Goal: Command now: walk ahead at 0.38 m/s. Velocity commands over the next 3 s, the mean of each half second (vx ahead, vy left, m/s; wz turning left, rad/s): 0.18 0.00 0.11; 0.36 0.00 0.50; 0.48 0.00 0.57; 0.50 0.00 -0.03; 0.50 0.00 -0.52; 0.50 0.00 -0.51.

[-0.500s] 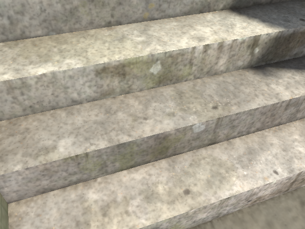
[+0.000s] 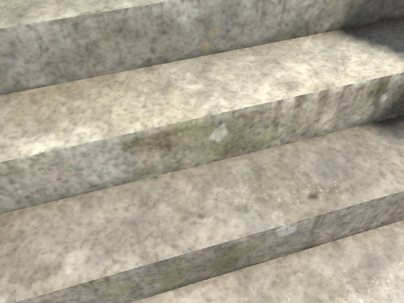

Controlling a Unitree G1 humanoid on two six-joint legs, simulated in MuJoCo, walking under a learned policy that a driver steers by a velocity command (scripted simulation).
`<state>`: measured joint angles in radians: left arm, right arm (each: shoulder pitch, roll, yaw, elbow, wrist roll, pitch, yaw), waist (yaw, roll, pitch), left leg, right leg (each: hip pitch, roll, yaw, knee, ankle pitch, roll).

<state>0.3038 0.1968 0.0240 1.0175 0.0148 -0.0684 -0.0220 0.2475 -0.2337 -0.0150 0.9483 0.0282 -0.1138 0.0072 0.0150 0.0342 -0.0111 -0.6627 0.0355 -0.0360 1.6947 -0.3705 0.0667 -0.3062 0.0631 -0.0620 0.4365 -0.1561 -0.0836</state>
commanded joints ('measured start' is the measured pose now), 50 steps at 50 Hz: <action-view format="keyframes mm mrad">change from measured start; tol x32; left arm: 1 9 21 -25 7 9 5 -6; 21 199 71 11 -43 27 27 1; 50 -622 -121 -137 -434 71 84 -41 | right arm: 1 143 64 16 -32 2 41 -2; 11 -367 122 71 -380 -75 120 -52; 20 243 -145 -19 -155 -76 121 -75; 23 -120 -43 -31 -134 -30 123 -71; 50 252 35 74 141 -93 4 104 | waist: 1 -74 -92 45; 18 -174 -257 -334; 20 -160 291 -382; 25 48 -48 83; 50 -30 109 81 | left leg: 1 -253 39 8 274 -3 -19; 10 -817 24 40 483 -158 27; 17 146 -94 223 -387 -151 48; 19 439 -22 -190 -779 188 165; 20 546 248 -749 -1179 839 336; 21 412 262 -899 -1265 642 335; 25 37 63 -468 -1179 -280 175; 43 622 117 -595 -1284 -104 259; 50 -41 169 -435 -1650 227 280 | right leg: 1 -20 -276 245 -201 203 -161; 11 216 -278 224 -248 45 -109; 15 196 -272 74 -381 685 -103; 18 346 -298 -24 157 1709 -60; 19 130 -200 9 442 1336 7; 20 -67 44 36 837 -23 73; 21 -93 -7 223 1134 -108 69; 44 -1497 -115 117 1885 -43 -92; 50 -657 -170 -105 1205 -108 -37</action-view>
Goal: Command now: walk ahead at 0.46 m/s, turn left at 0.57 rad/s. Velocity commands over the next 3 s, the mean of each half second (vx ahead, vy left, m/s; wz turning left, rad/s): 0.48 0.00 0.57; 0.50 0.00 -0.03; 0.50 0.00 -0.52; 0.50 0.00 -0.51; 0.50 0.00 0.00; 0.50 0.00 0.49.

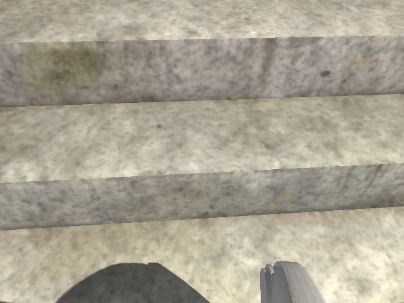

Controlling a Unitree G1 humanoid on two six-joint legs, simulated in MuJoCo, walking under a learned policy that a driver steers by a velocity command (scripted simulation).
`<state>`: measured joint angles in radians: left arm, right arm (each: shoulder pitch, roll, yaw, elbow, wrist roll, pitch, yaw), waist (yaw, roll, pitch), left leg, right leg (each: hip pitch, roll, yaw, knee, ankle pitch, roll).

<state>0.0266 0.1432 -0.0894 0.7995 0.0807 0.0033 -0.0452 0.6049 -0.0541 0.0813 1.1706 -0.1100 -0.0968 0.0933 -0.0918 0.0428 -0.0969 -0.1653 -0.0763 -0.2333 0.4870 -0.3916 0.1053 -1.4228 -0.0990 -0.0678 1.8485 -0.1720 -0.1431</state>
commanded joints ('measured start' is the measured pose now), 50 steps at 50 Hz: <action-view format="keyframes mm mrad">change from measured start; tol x64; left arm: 1 -431 2 0 -273 -27 30 -40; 6 505 212 104 52 4 31 -12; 27 648 -54 22 476 82 -104 -46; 50 -117 66 69 -30 -94 14 -28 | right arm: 1 -52 -219 -43 -49 55 -26 33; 29 -1094 -79 -14 -541 56 207 8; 36 -189 -336 -157 -250 55 110 -129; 50 -314 -107 -42 -45 -30 -11 -14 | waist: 1 112 163 76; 50 182 -26 -6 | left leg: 1 -603 285 -208 -420 1064 280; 4 47 275 -84 -1 2004 162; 6 -615 -51 -93 768 455 67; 19 -1312 95 104 1848 328 245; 27 -1530 213 194 1415 354 253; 33 -622 3 443 627 -44 131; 36 190 336 -454 93 30 259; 50 -221 256 417 -281 218 74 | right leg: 1 707 87 -173 -294 -118 41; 5 1471 0 304 -916 278 -132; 7 1356 -265 1084 -1519 -797 -216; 16 905 -78 -85 -1580 -73 3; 29 1096 -186 -163 -1903 534 -129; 33 1539 -247 -147 -1538 1780 -132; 37 751 138 150 20 93 62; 50 83 -15 89 226 82 -176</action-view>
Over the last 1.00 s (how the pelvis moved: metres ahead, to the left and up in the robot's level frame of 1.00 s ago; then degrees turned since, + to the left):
0.40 0.06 0.19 18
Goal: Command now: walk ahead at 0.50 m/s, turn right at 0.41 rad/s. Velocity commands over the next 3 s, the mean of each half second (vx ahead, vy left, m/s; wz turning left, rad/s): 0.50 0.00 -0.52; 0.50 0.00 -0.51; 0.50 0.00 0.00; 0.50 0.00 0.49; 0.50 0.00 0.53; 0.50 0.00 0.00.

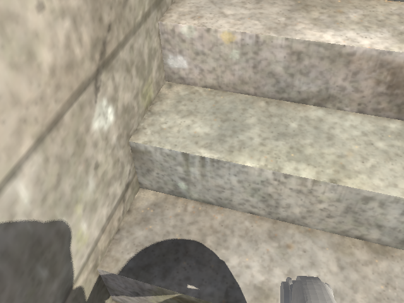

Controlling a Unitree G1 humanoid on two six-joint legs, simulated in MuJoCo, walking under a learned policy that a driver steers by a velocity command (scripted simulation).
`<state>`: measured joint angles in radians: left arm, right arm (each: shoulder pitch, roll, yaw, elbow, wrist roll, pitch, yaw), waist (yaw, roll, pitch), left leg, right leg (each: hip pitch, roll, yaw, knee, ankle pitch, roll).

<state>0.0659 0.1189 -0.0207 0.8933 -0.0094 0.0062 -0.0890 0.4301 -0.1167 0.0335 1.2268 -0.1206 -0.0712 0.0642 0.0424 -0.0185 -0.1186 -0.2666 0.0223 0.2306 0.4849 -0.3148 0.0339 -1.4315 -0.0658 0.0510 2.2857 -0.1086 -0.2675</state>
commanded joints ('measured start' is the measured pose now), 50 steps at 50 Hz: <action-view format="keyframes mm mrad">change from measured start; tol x64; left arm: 1 -192 105 3 -147 -6 15 30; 11 491 298 77 95 60 18 46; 50 -104 23 -13 -89 15 -60 48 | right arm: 1 -161 -71 -1 -123 -12 -29 18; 30 -774 -71 39 -641 60 81 25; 35 80 -296 -68 -426 57 51 -17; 50 45 -9 22 -106 -15 -30 14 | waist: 1 50 51 18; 50 -58 15 142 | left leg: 1 -154 154 -14 -346 179 153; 7 398 341 43 -47 1745 330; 10 -462 27 -119 585 541 173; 23 -1281 -33 -336 1903 98 132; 32 -480 -109 -30 766 -39 53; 35 327 288 -1025 124 -107 403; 50 143 265 -370 -237 -142 209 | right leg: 1 187 -57 -51 -373 22 -35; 7 499 206 -242 -1078 -271 86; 11 1292 -18 871 -1870 -489 -107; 30 671 -106 371 -2251 346 -81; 33 1238 -129 265 -1766 1710 8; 36 434 143 250 -606 228 121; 50 -310 8 140 -51 -70 -69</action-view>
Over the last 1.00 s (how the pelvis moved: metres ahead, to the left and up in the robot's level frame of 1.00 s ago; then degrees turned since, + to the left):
0.50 0.09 0.37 15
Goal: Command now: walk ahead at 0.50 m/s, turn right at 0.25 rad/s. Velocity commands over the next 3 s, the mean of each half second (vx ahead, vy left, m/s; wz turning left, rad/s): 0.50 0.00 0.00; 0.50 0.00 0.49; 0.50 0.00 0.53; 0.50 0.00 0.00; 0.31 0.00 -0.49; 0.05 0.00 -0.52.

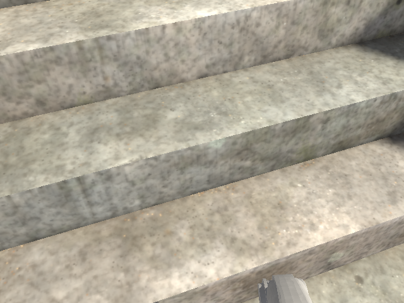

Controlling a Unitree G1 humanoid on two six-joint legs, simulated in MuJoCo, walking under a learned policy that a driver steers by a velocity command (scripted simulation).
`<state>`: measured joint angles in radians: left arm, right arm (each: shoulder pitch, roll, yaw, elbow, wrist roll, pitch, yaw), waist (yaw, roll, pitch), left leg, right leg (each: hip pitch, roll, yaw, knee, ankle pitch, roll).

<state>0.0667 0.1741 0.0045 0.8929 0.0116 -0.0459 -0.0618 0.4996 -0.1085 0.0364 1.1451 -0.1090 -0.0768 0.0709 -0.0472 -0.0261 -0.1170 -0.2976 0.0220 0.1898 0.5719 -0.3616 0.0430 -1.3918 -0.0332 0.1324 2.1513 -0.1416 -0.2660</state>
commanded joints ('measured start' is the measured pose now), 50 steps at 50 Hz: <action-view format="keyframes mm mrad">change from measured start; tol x64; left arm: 1 -116 -52 -58 -94 -13 -6 27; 50 47 62 -24 15 53 -21 -12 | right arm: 1 6 -15 25 -6 -26 -27 3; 50 -272 -52 -32 -72 66 15 10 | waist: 1 37 71 138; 50 161 -16 42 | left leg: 1 209 264 -309 -335 -64 192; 7 -134 259 -71 -629 224 200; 11 326 290 -42 -318 1696 203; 15 -324 -16 -237 1057 282 27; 26 -1060 -63 -387 1933 327 224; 50 -182 -21 -546 -35 272 173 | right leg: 1 -394 -46 46 87 -39 -73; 11 692 64 -395 -961 -281 68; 14 1514 -267 478 -1464 -171 29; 36 1106 -308 -351 -2121 636 35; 41 1432 -306 -378 -1583 1806 -8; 44 578 17 -131 -623 247 126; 50 116 41 25 -28 110 26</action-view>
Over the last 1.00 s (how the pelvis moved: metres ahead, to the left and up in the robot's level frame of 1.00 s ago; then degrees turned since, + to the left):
0.46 -0.07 0.37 -32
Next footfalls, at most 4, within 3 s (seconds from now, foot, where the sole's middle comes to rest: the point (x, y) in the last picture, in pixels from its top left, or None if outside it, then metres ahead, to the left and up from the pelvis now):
0.22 right None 0.32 -0.16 -0.57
0.78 left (180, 255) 0.52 0.07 -0.38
1.24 right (213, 108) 0.85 -0.04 -0.19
1.82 left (45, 22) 1.00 0.39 0.00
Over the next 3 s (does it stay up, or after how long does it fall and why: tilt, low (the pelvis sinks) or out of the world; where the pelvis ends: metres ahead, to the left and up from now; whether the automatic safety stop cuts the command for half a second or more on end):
stays up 1.20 0.36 0.95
